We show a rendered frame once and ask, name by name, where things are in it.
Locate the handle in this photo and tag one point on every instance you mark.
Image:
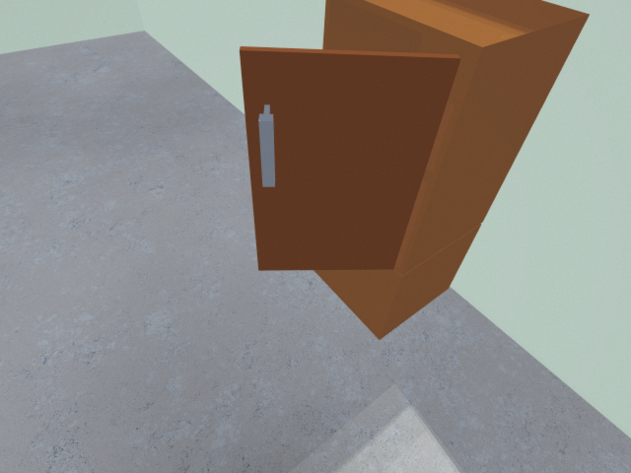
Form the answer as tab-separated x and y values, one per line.
266	137

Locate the cupboard door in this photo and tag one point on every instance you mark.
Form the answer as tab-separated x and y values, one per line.
353	134

